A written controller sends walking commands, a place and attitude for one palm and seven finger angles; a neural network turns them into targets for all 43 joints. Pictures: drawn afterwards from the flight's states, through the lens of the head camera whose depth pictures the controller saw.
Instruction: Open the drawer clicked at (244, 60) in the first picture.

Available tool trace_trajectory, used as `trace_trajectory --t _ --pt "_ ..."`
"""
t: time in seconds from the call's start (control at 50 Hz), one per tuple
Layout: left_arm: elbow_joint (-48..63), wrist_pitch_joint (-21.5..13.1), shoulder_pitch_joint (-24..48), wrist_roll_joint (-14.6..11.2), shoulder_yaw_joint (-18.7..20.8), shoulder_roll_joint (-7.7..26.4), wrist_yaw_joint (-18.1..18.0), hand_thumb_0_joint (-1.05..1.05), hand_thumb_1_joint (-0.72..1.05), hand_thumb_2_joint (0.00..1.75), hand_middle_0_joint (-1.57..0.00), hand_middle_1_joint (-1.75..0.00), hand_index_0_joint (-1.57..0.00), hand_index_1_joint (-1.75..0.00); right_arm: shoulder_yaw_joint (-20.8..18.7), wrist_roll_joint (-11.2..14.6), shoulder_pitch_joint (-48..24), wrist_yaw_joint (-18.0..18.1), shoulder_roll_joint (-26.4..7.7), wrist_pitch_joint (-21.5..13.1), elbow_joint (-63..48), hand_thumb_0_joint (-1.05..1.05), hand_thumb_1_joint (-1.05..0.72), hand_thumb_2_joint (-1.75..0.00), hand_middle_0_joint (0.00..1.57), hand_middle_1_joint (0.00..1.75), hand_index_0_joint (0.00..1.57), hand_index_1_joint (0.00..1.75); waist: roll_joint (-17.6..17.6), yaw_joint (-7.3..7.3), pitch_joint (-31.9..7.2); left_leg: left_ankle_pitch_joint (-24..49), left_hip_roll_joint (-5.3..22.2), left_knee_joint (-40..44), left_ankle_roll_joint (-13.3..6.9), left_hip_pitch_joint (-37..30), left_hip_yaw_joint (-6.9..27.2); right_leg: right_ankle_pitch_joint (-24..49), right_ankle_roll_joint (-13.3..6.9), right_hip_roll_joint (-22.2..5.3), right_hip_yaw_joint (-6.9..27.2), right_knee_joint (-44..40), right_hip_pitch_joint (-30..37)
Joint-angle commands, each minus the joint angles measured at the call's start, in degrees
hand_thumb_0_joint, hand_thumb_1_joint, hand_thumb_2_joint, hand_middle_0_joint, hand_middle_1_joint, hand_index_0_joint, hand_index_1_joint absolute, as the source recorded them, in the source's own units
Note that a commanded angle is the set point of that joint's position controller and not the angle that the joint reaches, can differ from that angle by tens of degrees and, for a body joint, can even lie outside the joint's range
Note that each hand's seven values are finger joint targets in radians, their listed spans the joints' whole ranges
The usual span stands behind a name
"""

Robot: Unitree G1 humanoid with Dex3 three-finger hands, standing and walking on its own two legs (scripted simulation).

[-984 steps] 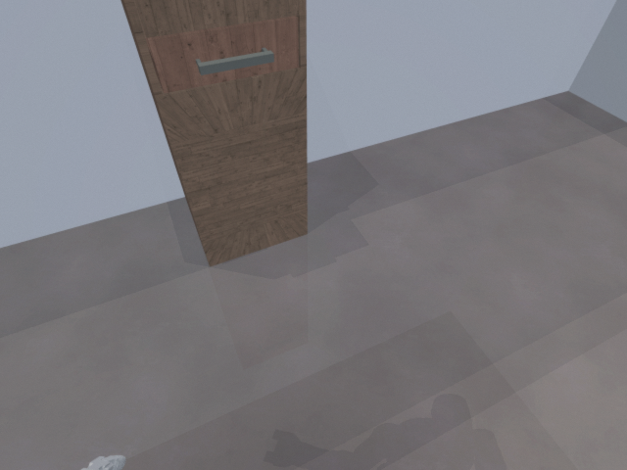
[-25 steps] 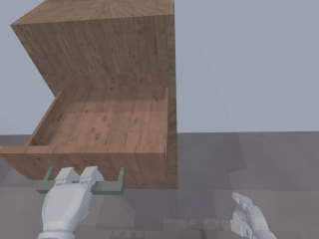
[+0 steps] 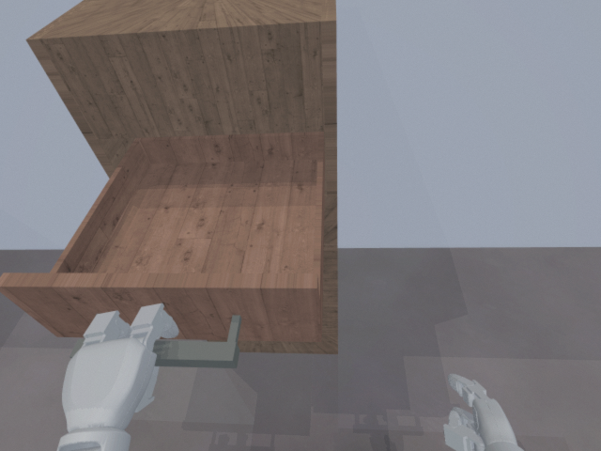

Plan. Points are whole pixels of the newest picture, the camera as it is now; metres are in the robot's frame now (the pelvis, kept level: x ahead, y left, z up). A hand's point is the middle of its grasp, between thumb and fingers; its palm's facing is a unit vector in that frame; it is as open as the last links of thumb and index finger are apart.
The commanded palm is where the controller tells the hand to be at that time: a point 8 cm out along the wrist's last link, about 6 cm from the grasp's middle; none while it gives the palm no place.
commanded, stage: open the thumb to release the handle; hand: left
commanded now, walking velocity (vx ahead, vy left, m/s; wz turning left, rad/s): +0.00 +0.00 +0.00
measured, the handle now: (161, 337) +0.23 +0.21 +0.07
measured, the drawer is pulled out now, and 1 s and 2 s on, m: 0.30 0.29 0.29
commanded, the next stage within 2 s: lift the hand off the handle in 0.30 s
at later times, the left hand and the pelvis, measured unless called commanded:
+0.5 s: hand (152, 384) +0.18 +0.21 +0.05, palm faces +0.07 -0.14 -0.99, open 13.6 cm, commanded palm +0.16 +0.20 +0.09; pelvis -0.01 +0.00 +0.01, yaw +1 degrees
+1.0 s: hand (155, 366) +0.20 +0.20 +0.07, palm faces +0.06 -0.13 -0.99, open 13.4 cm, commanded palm +0.17 +0.20 +0.14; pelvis -0.02 +0.00 +0.01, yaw +2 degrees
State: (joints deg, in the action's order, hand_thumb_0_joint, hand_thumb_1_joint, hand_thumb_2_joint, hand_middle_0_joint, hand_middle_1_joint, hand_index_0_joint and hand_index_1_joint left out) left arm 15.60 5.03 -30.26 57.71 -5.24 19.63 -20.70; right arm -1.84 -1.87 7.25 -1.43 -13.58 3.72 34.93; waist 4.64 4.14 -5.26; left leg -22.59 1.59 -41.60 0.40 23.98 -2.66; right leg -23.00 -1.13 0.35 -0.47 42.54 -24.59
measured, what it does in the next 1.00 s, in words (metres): stands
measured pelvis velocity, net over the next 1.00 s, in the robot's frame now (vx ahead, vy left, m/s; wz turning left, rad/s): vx -0.02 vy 0.00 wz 0.03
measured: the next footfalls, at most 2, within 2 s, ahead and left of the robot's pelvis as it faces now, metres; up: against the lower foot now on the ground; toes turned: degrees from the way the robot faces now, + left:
none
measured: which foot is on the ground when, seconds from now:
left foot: down 0.00-1.00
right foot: down 0.00-1.00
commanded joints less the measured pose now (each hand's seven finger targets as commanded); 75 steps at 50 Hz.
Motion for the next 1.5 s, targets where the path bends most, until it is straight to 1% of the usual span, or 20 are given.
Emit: trace_trajectory --t 0.0,0.18,0.36,0.38,0.46,0.58,0.66,0.72,0.8,0.92,1.1,1.12,1.2,1.22,1.26,1.3,1.32,1.4,1.42,1.48 --pt "12.1 -0.5 3.8 0.8 1.7 6.2 0.5 0.0 0.13 0.57 -0.35 -1.27 -0.35 -1.27 -0.3 0.1 -9.9 0.6 -4.6 -3.0 -10.3 0.0 -0.9 -0.9 0.2 0.3 0.2 0.3 -5.3 0.34 -5.3 17.9 -2.8 5.0 -1.8 -6.9 2.0 17.6 -0.7 1.1 1.9 -8.4 2.1" --pt "9.5 -2.4 9.6 2.7 2.5 6.6 0.3 0.0 -0.5 0.3 -0.3 -1.2 -0.3 -1.2 0.0 -0.1 -10.1 1.0 -3.5 -3.6 -9.1 0.0 -0.9 -0.9 0.2 0.3 0.2 0.3 -3.6 1.37 -4.7 15.2 -2.8 6.9 -1.2 -8.0 2.2 13.0 -1.2 1.3 1.0 -9.7 2.3" --pt "7.1 -1.3 12.2 2.7 1.9 6.5 1.2 0.0 -0.5 0.3 -0.3 -1.2 -0.3 -1.2 0.4 0.0 -10.8 1.4 -3.4 -3.6 -8.4 0.0 -0.9 -0.9 0.2 0.3 0.2 0.3 -4.5 1.47 -3.6 14.6 -3.0 8.5 -1.3 -8.4 1.6 13.0 -0.9 1.3 1.3 -11.6 4.0" --pt "4.8 -1.1 10.4 2.7 -2.2 2.3 1.6 0.0 -0.5 0.3 -0.3 -1.2 -0.3 -1.2 0.4 0.1 -10.5 1.0 -3.1 -3.8 -8.5 0.0 -0.9 -0.9 0.2 0.3 0.2 0.3 -5.5 1.19 -3.3 15.1 -3.1 8.3 -1.4 -7.9 1.7 13.8 -0.8 1.2 0.7 -11.1 3.9" --pt "5.7 -1.8 13.8 3.5 0.1 5.5 1.5 0.0 -0.5 0.3 -0.3 -1.2 -0.3 -1.2 0.3 -0.1 -10.3 1.4 -3.3 -3.7 -8.2 0.0 -0.9 -0.9 0.2 0.3 0.2 0.3 -4.7 1.46 -4.7 14.3 -3.2 8.3 -1.4 -8.4 1.6 12.6 -0.9 1.2 1.1 -11.4 4.0" --pt "3.7 -0.7 22.3 4.2 -2.4 3.8 1.2 0.0 -0.5 0.3 -0.3 -1.2 -0.3 -1.2 0.0 0.3 -10.3 1.8 -3.5 -3.5 -7.1 0.0 -0.9 -0.9 0.2 0.3 0.2 0.3 -3.4 0.25 -4.5 13.2 -3.1 9.1 -1.2 -8.9 1.9 10.8 -1.1 1.3 0.6 -11.9 2.9" --pt "0.8 0.4 25.4 4.0 -4.8 2.3 1.9 0.0 -0.5 0.3 -0.3 -1.2 -0.3 -1.2 0.3 0.5 -10.4 2.1 -3.5 -3.5 -6.8 0.0 -0.9 -0.9 0.2 0.3 0.2 0.3 -5.7 -0.09 -3.3 11.3 -3.1 9.8 -1.4 -8.4 2.0 8.6 -0.8 1.2 0.0 -12.5 2.5" --pt "3.4 0.7 26.8 3.8 -3.2 4.6 2.4 0.0 -0.5 0.3 -0.3 -1.2 -0.3 -1.2 0.6 0.6 -11.1 2.4 -3.5 -3.6 -7.3 0.0 -0.9 -0.9 0.2 0.3 0.2 0.3 -6.0 0.76 -6.4 11.5 -3.3 10.2 -1.7 -9.5 1.8 7.8 -0.8 0.8 0.7 -13.2 4.7" --pt "7.0 0.7 29.0 2.2 -2.2 6.2 3.8 0.0 -0.5 0.3 -0.3 -1.2 -0.3 -1.2 0.5 0.9 -12.1 2.9 -3.4 -3.4 -7.3 0.0 -0.9 -0.9 0.2 0.3 0.2 0.3 -3.0 0.79 -5.9 12.9 -3.1 11.5 -1.6 -11.7 2.1 9.3 -1.0 1.0 0.6 -14.2 6.4" --pt "12.2 -1.4 29.4 1.5 -3.6 4.8 4.7 0.0 -0.5 0.3 -0.3 -1.2 -0.3 -1.2 1.1 0.6 -11.6 2.4 -2.7 -4.5 -7.8 0.0 -0.9 -0.9 0.2 0.3 0.2 0.3 -3.5 1.03 -6.4 14.9 -3.0 12.4 -1.8 -14.0 2.4 9.1 -1.0 0.9 -0.1 -14.9 6.8" --pt "14.7 0.5 29.4 -0.6 2.5 10.3 6.6 0.0 -0.5 0.3 -0.3 -1.2 -0.3 -1.2 1.2 1.7 -14.4 2.5 -3.1 -3.8 -7.0 0.0 -0.9 -0.9 0.2 0.3 0.2 0.3 -2.4 2.18 -5.8 18.4 -2.7 15.6 -1.4 -16.7 2.1 14.1 -1.0 1.0 1.0 -18.2 12.7" --pt "15.2 0.4 29.6 -0.4 -0.1 7.8 7.1 0.0 -0.5 0.3 -0.3 -1.2 -0.3 -1.2 1.7 1.4 -14.1 2.2 -2.7 -4.0 -7.1 0.0 -0.9 -0.9 0.2 0.3 0.2 0.3 -2.9 2.25 -6.0 18.7 -2.8 15.7 -1.7 -16.9 1.8 13.7 -0.7 0.6 0.3 -18.2 12.5" --pt "17.0 0.8 28.4 -1.4 4.3 12.0 8.2 0.0 -0.5 0.3 -0.3 -1.2 -0.3 -1.2 1.5 1.9 -15.6 2.1 -3.3 -3.5 -7.0 0.0 -0.9 -0.9 0.2 0.3 0.2 0.3 -2.0 2.72 -4.7 20.3 -2.5 17.1 -1.4 -18.0 2.0 15.9 -1.0 1.0 1.4 -19.8 14.5" --pt "17.6 0.9 27.9 -1.1 1.4 9.1 8.8 0.0 -0.5 0.3 -0.3 -1.2 -0.3 -1.2 2.0 1.6 -15.3 1.7 -2.8 -3.6 -7.1 0.0 -0.9 -0.9 0.2 0.3 0.2 0.3 -3.0 2.82 -5.4 20.5 -2.7 17.1 -1.6 -18.0 1.6 15.5 -0.7 0.4 0.4 -19.7 14.7" --pt "18.0 1.2 28.5 -1.6 0.9 9.0 9.7 0.0 -0.5 0.3 -0.3 -1.2 -0.3 -1.2 1.6 1.7 -15.4 1.6 -3.1 -3.0 -6.8 0.0 -0.9 -0.9 0.2 0.3 0.2 0.3 -2.5 2.58 -4.5 20.8 -2.7 18.0 -1.6 -18.8 1.6 16.1 -0.5 0.6 0.4 -20.4 15.1" --pt "18.0 2.0 28.8 -2.6 4.4 12.3 10.5 0.0 -0.5 0.3 -0.3 -1.2 -0.3 -1.2 1.9 2.2 -16.6 1.6 -3.4 -2.9 -7.0 0.0 -0.9 -0.9 0.2 0.3 0.2 0.3 -3.1 2.63 -3.2 20.4 -2.3 18.5 -1.4 -18.7 2.1 16.3 -0.7 0.9 1.1 -21.2 15.9" --pt "17.4 2.2 29.4 -2.1 2.3 10.5 11.2 0.0 -0.5 0.3 -0.3 -1.2 -0.3 -1.2 2.4 1.9 -16.3 1.5 -3.2 -3.0 -6.8 0.0 -0.9 -0.9 0.2 0.3 0.2 0.3 -3.9 2.79 -4.2 20.6 -2.6 18.7 -1.7 -18.7 1.4 15.9 -0.3 0.3 0.5 -21.3 16.3" --pt "19.7 2.3 33.6 -3.5 5.7 14.6 12.7 0.0 -0.5 0.3 -0.3 -1.2 -0.3 -1.2 2.3 2.6 -17.7 1.7 -3.5 -2.7 -6.9 0.0 -0.9 -0.9 0.2 0.3 0.2 0.3 -1.7 2.58 -3.8 20.7 -2.3 19.7 -1.5 -20.1 2.0 16.4 -0.5 0.7 1.4 -22.4 17.5" --pt "19.6 2.0 34.9 -3.1 3.0 12.4 13.2 0.0 -0.5 0.3 -0.3 -1.2 -0.3 -1.2 2.8 2.1 -17.4 1.6 -3.1 -2.9 -6.8 0.0 -0.9 -0.9 0.2 0.3 0.2 0.3 -2.0 2.76 -4.8 20.7 -2.6 20.0 -1.7 -20.3 1.5 15.4 -0.3 0.1 0.5 -22.5 17.8" --pt "21.1 1.2 35.2 -3.9 4.3 13.8 13.9 0.0 -0.5 0.3 -0.3 -1.2 -0.3 -1.2 2.2 2.2 -17.4 1.7 -3.4 -2.7 -6.5 0.0 -0.9 -0.9 0.2 0.3 0.2 0.3 -1.6 2.73 -4.4 22.1 -2.8 20.4 -1.5 -21.3 1.6 17.4 -0.2 0.2 0.8 -23.4 18.4"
